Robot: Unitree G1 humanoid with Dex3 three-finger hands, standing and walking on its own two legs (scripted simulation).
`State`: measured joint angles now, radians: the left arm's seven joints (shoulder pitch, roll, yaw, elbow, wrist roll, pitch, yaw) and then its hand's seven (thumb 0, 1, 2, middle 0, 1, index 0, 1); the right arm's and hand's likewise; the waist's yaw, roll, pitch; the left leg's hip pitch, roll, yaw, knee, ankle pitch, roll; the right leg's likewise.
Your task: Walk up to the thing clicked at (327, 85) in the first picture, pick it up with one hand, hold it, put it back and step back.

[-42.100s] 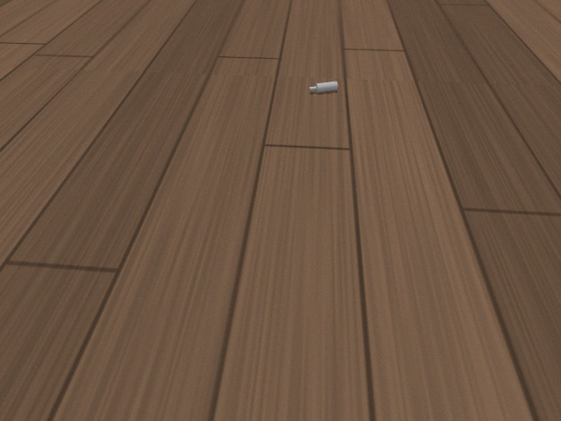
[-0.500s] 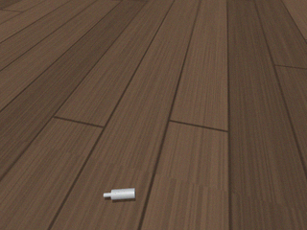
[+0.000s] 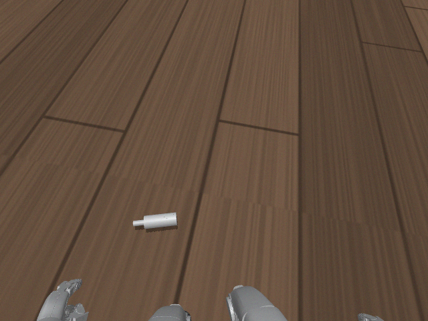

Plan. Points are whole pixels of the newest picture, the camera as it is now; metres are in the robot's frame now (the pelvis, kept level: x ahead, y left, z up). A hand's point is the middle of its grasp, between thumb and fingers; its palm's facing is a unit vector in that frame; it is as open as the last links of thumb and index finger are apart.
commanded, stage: step back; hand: left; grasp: from above
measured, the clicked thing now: (155, 221) +0.53 +0.24 -0.73
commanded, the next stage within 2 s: none
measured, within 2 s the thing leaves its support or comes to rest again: neither
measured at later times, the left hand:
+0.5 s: hand out of the picture -0.01 +0.22 -0.13, palm faces +0.00 -0.91 -0.42, open 7.4 cm
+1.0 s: hand out of the picture -0.23 +0.21 -0.16, palm faces -0.03 -0.91 -0.42, open 7.4 cm
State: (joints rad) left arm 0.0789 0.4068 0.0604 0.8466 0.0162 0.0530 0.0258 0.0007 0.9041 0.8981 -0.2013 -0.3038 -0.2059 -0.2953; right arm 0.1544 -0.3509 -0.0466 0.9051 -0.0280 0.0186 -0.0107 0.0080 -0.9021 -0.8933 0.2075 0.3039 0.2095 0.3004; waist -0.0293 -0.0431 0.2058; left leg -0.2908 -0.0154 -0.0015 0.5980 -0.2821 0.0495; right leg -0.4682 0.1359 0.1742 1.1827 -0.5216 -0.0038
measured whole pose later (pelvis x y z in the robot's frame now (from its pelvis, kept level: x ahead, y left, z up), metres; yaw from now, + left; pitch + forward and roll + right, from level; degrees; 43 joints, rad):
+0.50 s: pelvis -0.13 -0.04 +0.00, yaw +0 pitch -2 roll +1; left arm 0.14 0.35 0.07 0.78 0.03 0.03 0.02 0.00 0.90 0.90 -0.21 -0.30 -0.21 -0.30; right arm 0.21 -0.42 -0.04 0.89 0.00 0.05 -0.02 0.01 -0.90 -0.89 0.21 0.30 0.21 0.30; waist 0.00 0.02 0.16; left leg -0.38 -0.10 -0.11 1.03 -0.52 -0.03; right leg -0.34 0.00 0.02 0.60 -0.23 -0.03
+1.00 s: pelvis -0.30 -0.07 -0.02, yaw -2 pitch -2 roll -1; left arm 0.22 0.40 0.09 0.86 0.02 0.04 0.01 0.00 0.90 0.90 -0.20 -0.30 -0.21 -0.30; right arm 0.08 -0.39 -0.04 0.80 -0.03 0.03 0.00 0.01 -0.90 -0.89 0.21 0.30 0.21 0.30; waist 0.03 0.01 0.18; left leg -0.45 0.07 -0.01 0.66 -0.18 -0.02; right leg -0.20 0.03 0.06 0.66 -0.43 0.01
